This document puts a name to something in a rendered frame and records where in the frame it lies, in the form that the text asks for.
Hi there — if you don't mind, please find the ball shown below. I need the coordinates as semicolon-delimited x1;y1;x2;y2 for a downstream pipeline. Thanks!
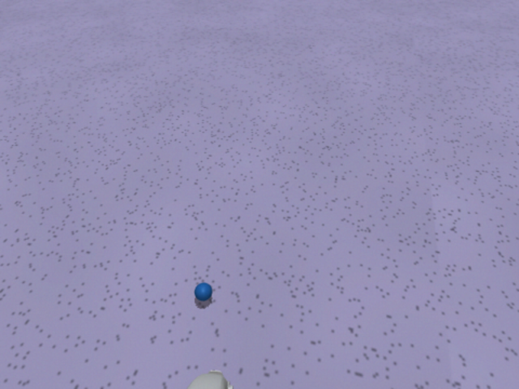
195;283;212;301

